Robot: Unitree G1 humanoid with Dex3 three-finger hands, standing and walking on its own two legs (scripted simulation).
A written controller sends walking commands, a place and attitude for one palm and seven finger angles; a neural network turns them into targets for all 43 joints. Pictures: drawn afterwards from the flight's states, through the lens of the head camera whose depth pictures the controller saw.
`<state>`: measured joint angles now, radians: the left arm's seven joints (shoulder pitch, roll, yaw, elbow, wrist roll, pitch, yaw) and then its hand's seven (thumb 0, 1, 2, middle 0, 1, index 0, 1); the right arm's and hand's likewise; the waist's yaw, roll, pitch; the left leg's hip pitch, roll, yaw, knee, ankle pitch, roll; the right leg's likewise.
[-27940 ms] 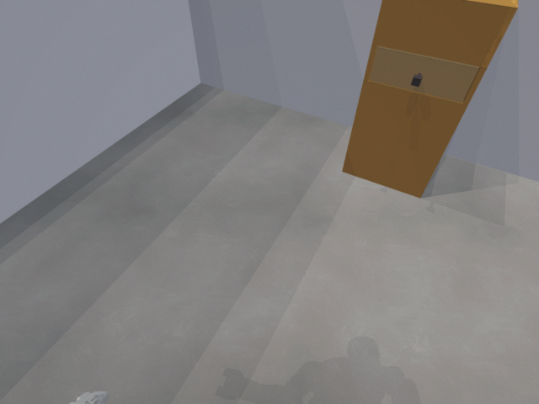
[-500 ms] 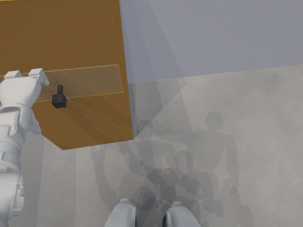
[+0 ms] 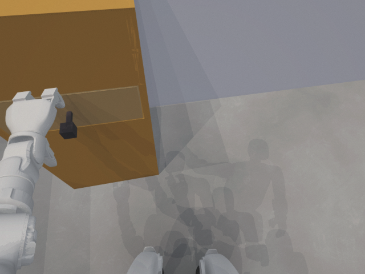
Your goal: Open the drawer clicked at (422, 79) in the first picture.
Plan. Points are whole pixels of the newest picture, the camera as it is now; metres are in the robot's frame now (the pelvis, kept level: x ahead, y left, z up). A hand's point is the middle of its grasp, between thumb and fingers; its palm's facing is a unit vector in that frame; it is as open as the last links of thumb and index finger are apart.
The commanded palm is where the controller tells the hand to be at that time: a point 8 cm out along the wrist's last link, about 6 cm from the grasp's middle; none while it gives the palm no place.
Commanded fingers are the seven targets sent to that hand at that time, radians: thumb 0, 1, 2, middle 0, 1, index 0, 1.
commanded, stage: re-aim the fingers above the handle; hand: left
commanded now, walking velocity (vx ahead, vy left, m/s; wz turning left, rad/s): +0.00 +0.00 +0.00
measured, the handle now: (69, 124) +0.49 +0.31 -0.07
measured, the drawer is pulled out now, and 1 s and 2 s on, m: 0.00 0.00 0.00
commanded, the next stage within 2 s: lower the fingers behind the handle in 0.20 s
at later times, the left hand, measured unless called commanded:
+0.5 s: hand (45, 131) +0.43 +0.33 -0.02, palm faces -0.10 +0.01 -0.99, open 13.8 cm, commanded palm +0.43 +0.31 +0.03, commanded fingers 0.00 -0.50 0.30 -0.30 -1.20 -0.30 -1.20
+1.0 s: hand (51, 139) +0.43 +0.33 -0.05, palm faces -0.07 -0.01 -1.00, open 13.8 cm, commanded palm +0.43 +0.31 +0.00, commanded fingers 0.00 -0.50 0.30 -0.30 -1.20 -0.30 -1.20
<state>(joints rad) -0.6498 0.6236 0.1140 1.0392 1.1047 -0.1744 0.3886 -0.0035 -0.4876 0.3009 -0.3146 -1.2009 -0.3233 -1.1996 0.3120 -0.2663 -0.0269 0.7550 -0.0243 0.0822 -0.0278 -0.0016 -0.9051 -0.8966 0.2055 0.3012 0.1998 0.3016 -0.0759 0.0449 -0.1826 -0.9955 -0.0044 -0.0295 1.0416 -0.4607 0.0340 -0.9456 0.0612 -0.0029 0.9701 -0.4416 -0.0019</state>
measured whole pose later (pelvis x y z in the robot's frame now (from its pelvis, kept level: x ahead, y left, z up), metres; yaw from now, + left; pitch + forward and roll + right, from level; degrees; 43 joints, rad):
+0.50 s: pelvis +0.00 +0.00 -0.01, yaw +0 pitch +25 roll -3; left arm -0.69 0.66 0.11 1.10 1.11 -0.14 0.38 0.00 -0.49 0.30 -0.31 -1.20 -0.32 -1.20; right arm 0.29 -0.28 -0.02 0.74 -0.02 0.07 -0.03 0.00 -0.91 -0.90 0.20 0.30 0.20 0.30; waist -0.09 0.04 -0.18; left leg -1.05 0.00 -0.03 1.08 -0.47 0.03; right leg -1.00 0.07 0.00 1.01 -0.45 -0.01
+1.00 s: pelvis -0.01 +0.00 -0.03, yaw -1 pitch +28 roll -4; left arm -0.68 0.65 0.14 1.07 1.12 -0.15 0.42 0.00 -0.49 0.30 -0.31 -1.20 -0.32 -1.20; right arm 0.28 -0.27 -0.02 0.76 -0.04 0.06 -0.01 0.00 -0.91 -0.90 0.20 0.30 0.20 0.30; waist -0.09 0.04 -0.19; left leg -1.17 0.00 -0.03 1.20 -0.51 0.04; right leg -1.12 0.07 -0.01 1.12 -0.49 0.00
